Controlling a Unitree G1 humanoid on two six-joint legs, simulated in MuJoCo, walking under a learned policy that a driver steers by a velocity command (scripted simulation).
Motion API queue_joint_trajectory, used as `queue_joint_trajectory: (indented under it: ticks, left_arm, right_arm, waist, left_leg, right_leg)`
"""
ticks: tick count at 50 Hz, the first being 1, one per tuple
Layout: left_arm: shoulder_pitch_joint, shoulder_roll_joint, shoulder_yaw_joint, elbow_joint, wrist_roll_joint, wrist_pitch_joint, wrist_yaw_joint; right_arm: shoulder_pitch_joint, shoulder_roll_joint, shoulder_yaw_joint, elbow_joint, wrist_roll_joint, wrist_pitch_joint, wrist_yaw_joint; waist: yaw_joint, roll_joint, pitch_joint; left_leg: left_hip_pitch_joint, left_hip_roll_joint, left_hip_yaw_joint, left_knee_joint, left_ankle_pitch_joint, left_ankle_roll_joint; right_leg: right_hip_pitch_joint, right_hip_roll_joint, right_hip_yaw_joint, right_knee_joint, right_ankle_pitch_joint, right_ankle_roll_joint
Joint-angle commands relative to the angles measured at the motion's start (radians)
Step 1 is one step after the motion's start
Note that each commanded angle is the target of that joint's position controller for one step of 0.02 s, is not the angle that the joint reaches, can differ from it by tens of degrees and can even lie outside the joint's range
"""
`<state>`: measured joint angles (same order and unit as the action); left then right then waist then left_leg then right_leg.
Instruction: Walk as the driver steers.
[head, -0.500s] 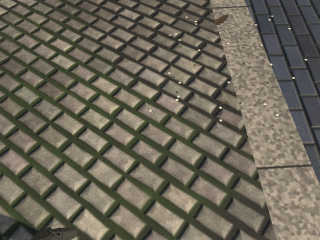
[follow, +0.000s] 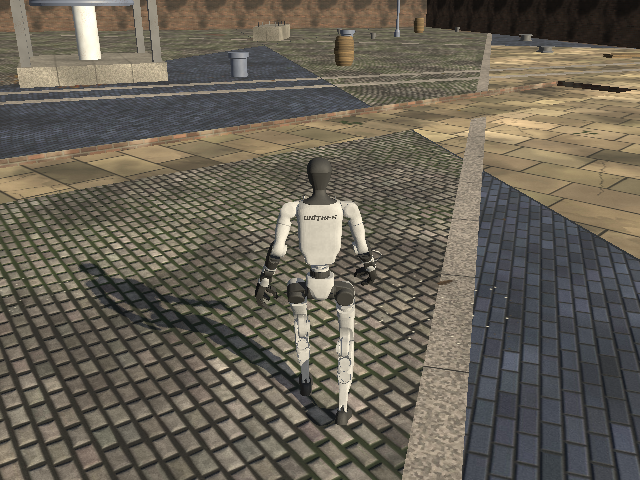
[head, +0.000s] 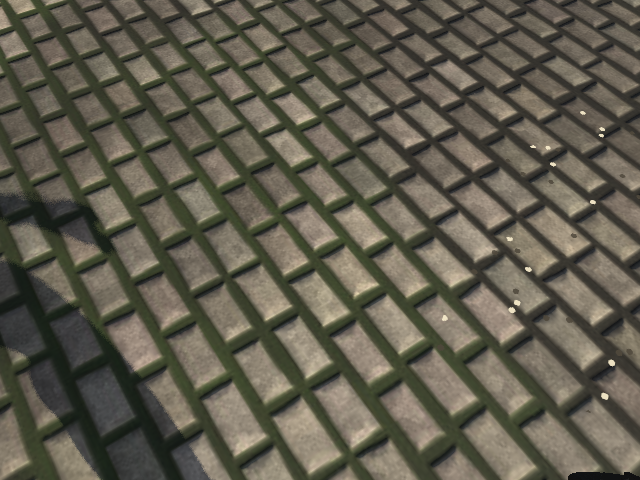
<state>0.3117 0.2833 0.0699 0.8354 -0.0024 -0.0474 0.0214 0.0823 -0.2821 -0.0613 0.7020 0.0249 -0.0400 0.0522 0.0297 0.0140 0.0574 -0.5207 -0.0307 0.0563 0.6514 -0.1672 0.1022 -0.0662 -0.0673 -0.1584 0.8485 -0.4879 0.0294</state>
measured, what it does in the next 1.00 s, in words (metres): walks ahead, turning left: right foot, then left foot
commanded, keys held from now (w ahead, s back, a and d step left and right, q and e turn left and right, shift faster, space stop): w+q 0.56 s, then w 0.36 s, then w+e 0.08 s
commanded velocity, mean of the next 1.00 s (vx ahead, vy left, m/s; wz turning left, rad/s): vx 0.50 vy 0.00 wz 0.43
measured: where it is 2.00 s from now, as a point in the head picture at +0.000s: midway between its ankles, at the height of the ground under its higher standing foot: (248, 229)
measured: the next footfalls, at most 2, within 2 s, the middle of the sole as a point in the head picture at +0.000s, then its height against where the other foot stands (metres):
right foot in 0.42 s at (396, 479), level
left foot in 0.92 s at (225, 400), level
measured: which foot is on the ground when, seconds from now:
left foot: down 0.00-0.44, up 0.46-0.90, down 0.92-1.00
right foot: up 0.00-0.40, down 0.42-0.94, up 0.96-1.00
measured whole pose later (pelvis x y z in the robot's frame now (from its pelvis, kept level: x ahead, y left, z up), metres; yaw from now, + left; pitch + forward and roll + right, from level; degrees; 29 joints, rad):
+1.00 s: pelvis +0.52 +0.11 +0.01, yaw +25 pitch +2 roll -1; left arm 0.36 0.30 0.05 0.90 -0.03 -0.07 -0.01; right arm 0.08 -0.26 -0.04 0.63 0.00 -0.06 0.03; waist 0.06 0.00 0.04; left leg -0.45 0.00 0.04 0.59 -0.17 0.06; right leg -0.20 -0.04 0.01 0.97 -0.50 0.00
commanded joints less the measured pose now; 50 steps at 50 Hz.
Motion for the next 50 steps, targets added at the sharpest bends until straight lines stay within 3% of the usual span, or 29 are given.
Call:
queue_joint_trajectory:
  ticks: [1,2,3,4,6,8,11,13,16,18,20,21,22,23,24,25,26,27,29,32,38,42,44,45,46,47,48,49,50]
  left_arm:
    - [-0.103,0.135,0.011,-0.161,-0.038,-0.091,-0.025]
    - [-0.134,0.126,0.004,-0.175,-0.039,-0.103,-0.024]
    - [-0.138,0.125,0.008,-0.165,-0.013,-0.105,-0.017]
    - [-0.121,0.138,0.017,-0.160,0.004,-0.096,-0.013]
    - [-0.092,0.124,0.019,-0.160,0.014,-0.070,-0.015]
    - [-0.117,0.094,0.009,-0.170,0.018,-0.054,-0.012]
    - [-0.236,0.058,-0.008,-0.199,0.018,-0.052,-0.016]
    - [-0.306,0.054,-0.013,-0.213,0.008,-0.058,-0.025]
    - [-0.352,0.088,-0.003,-0.231,-0.006,-0.069,-0.037]
    - [-0.334,0.116,0.009,-0.231,-0.009,-0.078,-0.043]
    - [-0.226,0.137,0.026,-0.202,-0.007,-0.088,-0.040]
    - [-0.119,0.170,0.041,-0.185,0.007,-0.093,-0.034]
    - [0.028,0.226,0.053,-0.172,0.014,-0.090,-0.025]
    - [0.075,0.288,0.068,-0.133,0.019,-0.076,-0.036]
    - [0.018,0.178,0.044,-0.162,0.002,-0.075,-0.039]
    - [-0.018,0.126,0.029,-0.168,0.001,-0.067,-0.033]
    - [-0.060,0.112,0.021,-0.169,0.011,-0.063,-0.033]
    - [-0.086,0.090,0.015,-0.159,0.014,-0.060,-0.031]
    - [-0.088,0.077,0.010,-0.141,0.015,-0.066,-0.029]
    - [-0.055,0.108,0.019,-0.102,0.008,-0.076,-0.033]
    - [-0.019,0.158,0.027,-0.049,-0.014,-0.056,-0.031]
    - [0.051,0.187,0.032,0.001,-0.028,-0.035,-0.031]
    - [0.043,0.206,0.035,0.014,-0.034,-0.023,-0.027]
    - [0.027,0.210,0.034,0.018,-0.038,-0.018,-0.023]
    - [0.033,0.188,0.024,0.019,-0.033,-0.016,-0.019]
    - [0.035,0.128,-0.003,-0.008,-0.002,-0.022,-0.019]
    - [0.141,0.020,-0.037,-0.025,-0.002,-0.040,-0.028]
    - [0.070,0.135,-0.008,-0.010,-0.031,-0.053,-0.034]
    - [-0.008,0.162,0.003,-0.042,-0.052,-0.058,-0.037]
  right_arm:
    - [0.322,-0.217,-0.068,-0.006,-0.011,-0.015,-0.018]
    - [0.270,-0.185,-0.060,-0.010,-0.006,-0.023,-0.019]
    - [0.200,-0.151,-0.050,-0.021,-0.003,-0.025,-0.020]
    - [0.156,-0.121,-0.039,-0.038,-0.013,-0.026,-0.025]
    - [0.130,-0.122,-0.039,-0.056,-0.017,-0.027,-0.032]
    - [0.147,-0.150,-0.046,-0.052,-0.014,-0.028,-0.045]
    - [0.182,-0.171,-0.054,-0.041,-0.005,-0.020,-0.061]
    - [0.214,-0.174,-0.054,-0.034,-0.003,-0.012,-0.066]
    - [0.260,-0.170,-0.054,-0.018,0.004,-0.003,-0.068]
    - [0.261,-0.166,-0.055,-0.019,0.002,0.000,-0.071]
    - [0.236,-0.145,-0.050,-0.029,-0.002,0.004,-0.071]
    - [0.235,-0.099,-0.033,-0.039,-0.009,0.001,-0.068]
    - [0.272,-0.033,-0.009,-0.056,-0.030,-0.001,-0.068]
    - [0.389,-0.029,-0.004,-0.094,0.016,-0.010,-0.066]
    - [0.361,-0.140,-0.025,-0.057,0.024,-0.009,-0.071]
    - [0.253,-0.175,-0.036,-0.070,0.012,-0.003,-0.068]
    - [0.211,-0.158,-0.036,-0.076,0.001,0.002,-0.068]
    - [0.183,-0.147,-0.039,-0.088,-0.008,0.003,-0.065]
    - [0.194,-0.105,-0.034,-0.092,0.003,0.011,-0.054]
    - [0.157,-0.055,-0.019,-0.108,-0.004,0.013,-0.053]
    - [-0.010,-0.024,0.008,-0.139,-0.012,-0.014,-0.025]
    - [-0.098,-0.044,0.006,-0.174,-0.002,-0.022,-0.011]
    - [-0.063,-0.074,-0.007,-0.171,-0.008,-0.024,-0.009]
    - [0.033,-0.099,-0.023,-0.143,-0.014,-0.024,-0.012]
    - [0.183,-0.146,-0.049,-0.093,-0.017,-0.020,-0.021]
    - [0.364,-0.226,-0.073,-0.062,-0.028,-0.013,-0.039]
    - [0.359,-0.284,-0.072,-0.064,-0.033,-0.013,-0.039]
    - [0.355,-0.190,-0.052,-0.065,-0.027,-0.018,-0.037]
    - [0.297,-0.157,-0.038,-0.059,-0.024,-0.025,-0.037]
  waist:
    - [-0.170,0.089,-0.344]
    - [-0.133,0.033,-0.237]
    - [-0.084,-0.018,-0.158]
    - [-0.047,0.003,-0.133]
    - [-0.013,0.019,-0.113]
    - [-0.012,0.017,-0.090]
    - [-0.055,0.046,-0.064]
    - [-0.089,0.067,-0.064]
    - [-0.104,0.081,-0.066]
    - [-0.083,0.100,-0.067]
    - [-0.018,0.119,-0.092]
    - [0.034,0.087,-0.177]
    - [0.068,-0.075,-0.321]
    - [-0.001,-0.432,-0.370]
    - [0.027,-0.245,-0.259]
    - [0.048,-0.153,-0.157]
    - [0.030,-0.083,-0.105]
    - [0.015,-0.085,-0.068]
    - [-0.006,-0.126,-0.056]
    - [-0.009,-0.095,-0.041]
    - [0.035,-0.074,-0.015]
    - [0.050,-0.093,0.009]
    - [0.006,-0.112,-0.017]
    - [-0.058,-0.111,-0.076]
    - [-0.127,-0.094,-0.170]
    - [-0.193,0.035,-0.313]
    - [-0.110,0.267,-0.431]
    - [-0.160,0.148,-0.387]
    - [-0.142,0.127,-0.237]
  left_leg:
    - [0.901,0.343,-0.775,-0.350,-0.106,0.288]
    - [0.758,0.300,-0.641,-0.348,-0.040,0.250]
    - [0.603,0.258,-0.538,-0.355,0.066,0.220]
    - [0.496,0.230,-0.473,-0.374,0.159,0.209]
    - [0.384,0.201,-0.424,-0.411,0.241,0.212]
    - [0.302,0.178,-0.362,-0.425,0.299,0.207]
    - [0.240,0.115,-0.291,-0.416,0.225,0.153]
    - [0.230,0.103,-0.297,-0.401,0.145,0.126]
    - [0.293,0.138,-0.381,-0.345,0.058,0.109]
    - [0.345,0.164,-0.447,-0.287,0.032,0.093]
    - [0.343,0.142,-0.465,-0.194,0.061,0.061]
    - [0.293,0.090,-0.418,-0.032,0.066,0.028]
    - [0.156,0.003,-0.305,0.269,-0.192,-0.017]
    - [-0.196,-0.065,-0.220,0.555,-0.453,-0.059]
    - [-0.283,0.010,-0.254,0.661,-0.378,-0.075]
    - [-0.293,0.041,-0.223,0.676,-0.284,-0.081]
    - [-0.250,0.074,-0.205,0.649,-0.216,-0.087]
    - [-0.232,0.101,-0.206,0.598,-0.174,-0.090]
    - [-0.165,0.126,-0.184,0.542,-0.138,-0.091]
    - [-0.187,0.123,-0.177,0.424,-0.102,-0.102]
    - [-0.120,0.116,-0.084,0.058,0.143,-0.103]
    - [-0.085,0.090,-0.054,-0.060,0.096,-0.071]
    - [0.007,0.058,-0.029,-0.110,0.040,-0.036]
    - [0.160,0.026,-0.001,-0.155,0.067,-0.011]
    - [0.391,0.012,0.003,-0.161,0.096,0.017]
    - [0.714,0.221,-0.238,-0.126,0.138,0.083]
    - [0.922,0.443,-0.710,-0.263,-0.057,0.228]
    - [0.864,0.428,-0.721,-0.319,-0.163,0.205]
    - [0.741,0.395,-0.557,-0.338,-0.118,0.165]
  right_leg:
    - [-0.758,0.065,0.270,0.577,-0.036,-0.024]
    - [-0.751,0.021,0.260,0.491,0.049,-0.042]
    - [-0.697,-0.014,0.251,0.394,0.097,-0.038]
    - [-0.618,-0.039,0.254,0.335,0.134,-0.030]
    - [-0.549,-0.044,0.242,0.260,0.162,-0.003]
    - [-0.532,-0.034,0.216,0.153,0.216,0.028]
    - [-0.485,0.007,0.201,-0.093,0.432,0.049]
    - [-0.431,0.044,0.195,-0.224,0.544,0.052]
    - [-0.403,0.063,0.227,-0.316,0.544,0.038]
    - [-0.376,0.062,0.245,-0.348,0.476,0.012]
    - [-0.237,0.064,0.224,-0.398,0.432,-0.031]
    - [-0.053,-0.003,0.271,-0.395,0.410,-0.075]
    - [0.202,-0.188,0.473,-0.396,0.347,-0.128]
    - [0.395,-0.374,0.983,-0.531,0.024,-0.288]
    - [0.315,-0.346,0.962,-0.579,-0.148,-0.263]
    - [0.209,-0.300,0.769,-0.572,-0.071,-0.218]
    - [0.100,-0.254,0.637,-0.583,0.088,-0.199]
    - [0.033,-0.218,0.546,-0.597,0.200,-0.196]
    - [-0.037,-0.174,0.424,-0.639,0.306,-0.191]
    - [-0.043,-0.182,0.344,-0.683,0.426,-0.232]
    - [-0.016,-0.151,0.186,-0.699,0.543,-0.218]
    - [0.071,-0.199,0.185,-0.669,0.594,-0.201]
    - [0.110,-0.208,0.167,-0.590,0.782,-0.181]
    - [0.095,-0.184,0.129,-0.477,0.935,-0.159]
    - [0.017,-0.139,0.088,-0.297,0.974,-0.129]
    - [-0.227,-0.083,0.069,0.033,0.640,-0.088]
    - [-0.560,0.093,0.150,0.343,-0.086,-0.041]
    - [-0.656,0.051,0.277,0.448,-0.097,-0.050]
    - [-0.713,0.009,0.261,0.445,-0.007,-0.060]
